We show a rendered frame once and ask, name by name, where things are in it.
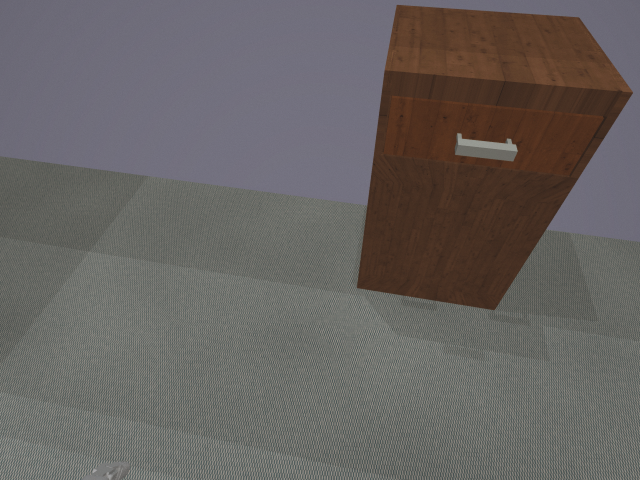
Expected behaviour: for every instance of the handle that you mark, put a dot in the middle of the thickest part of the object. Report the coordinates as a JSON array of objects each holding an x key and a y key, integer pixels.
[{"x": 484, "y": 149}]

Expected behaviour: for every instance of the cabinet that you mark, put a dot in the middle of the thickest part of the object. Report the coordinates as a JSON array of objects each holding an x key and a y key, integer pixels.
[{"x": 456, "y": 232}]

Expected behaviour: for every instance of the drawer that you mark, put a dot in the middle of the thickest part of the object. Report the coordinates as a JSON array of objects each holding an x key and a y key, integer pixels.
[{"x": 547, "y": 141}]

